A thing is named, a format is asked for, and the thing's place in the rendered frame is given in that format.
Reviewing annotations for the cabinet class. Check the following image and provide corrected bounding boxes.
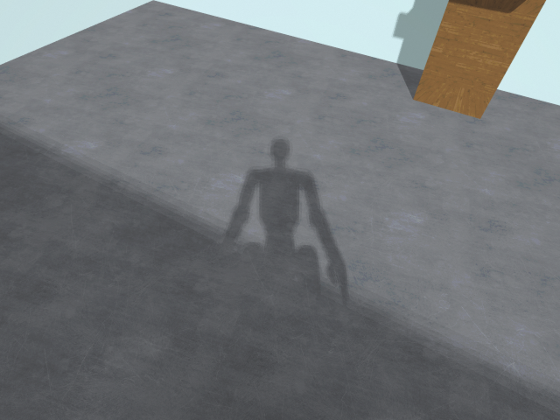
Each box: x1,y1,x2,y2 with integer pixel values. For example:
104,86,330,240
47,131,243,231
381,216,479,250
413,0,546,119

